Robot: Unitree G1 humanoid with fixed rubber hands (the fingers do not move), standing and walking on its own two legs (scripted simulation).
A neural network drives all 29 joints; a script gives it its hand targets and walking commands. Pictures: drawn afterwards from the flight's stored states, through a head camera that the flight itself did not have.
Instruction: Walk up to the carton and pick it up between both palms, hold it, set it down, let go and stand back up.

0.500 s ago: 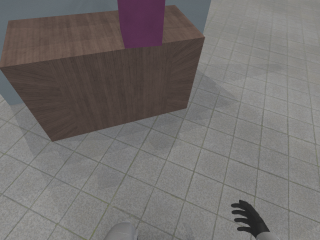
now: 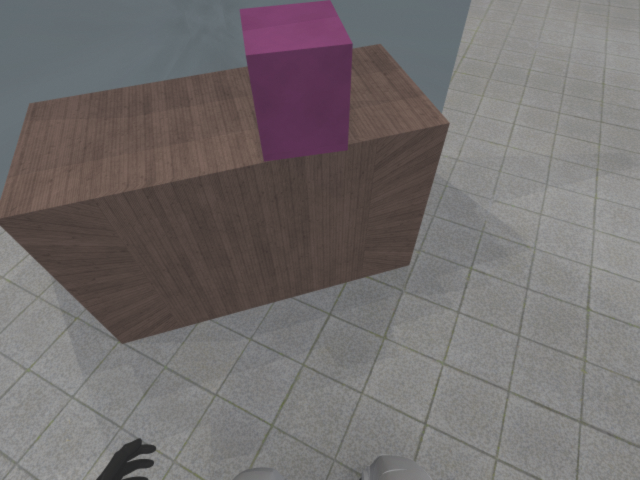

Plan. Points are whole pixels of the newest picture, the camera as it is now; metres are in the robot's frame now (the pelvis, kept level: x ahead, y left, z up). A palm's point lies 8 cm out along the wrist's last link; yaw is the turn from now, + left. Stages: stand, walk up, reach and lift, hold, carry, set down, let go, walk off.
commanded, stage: walk up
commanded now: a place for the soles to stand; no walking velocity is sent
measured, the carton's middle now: (296, 83) +0.89 +0.00 +0.00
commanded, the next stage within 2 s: none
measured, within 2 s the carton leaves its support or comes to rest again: neither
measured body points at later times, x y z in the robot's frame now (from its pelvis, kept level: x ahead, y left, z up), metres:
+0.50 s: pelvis +0.20 +0.07 +0.01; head +0.21 +0.08 +0.46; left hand +0.21 +0.34 -0.12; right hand +0.31 -0.20 -0.09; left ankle +0.21 +0.17 -0.72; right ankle +0.17 -0.08 -0.64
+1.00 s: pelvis +0.36 +0.07 +0.02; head +0.38 +0.06 +0.46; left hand +0.37 +0.36 -0.09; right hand +0.48 -0.17 -0.10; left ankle +0.45 +0.22 -0.68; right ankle +0.38 -0.05 -0.72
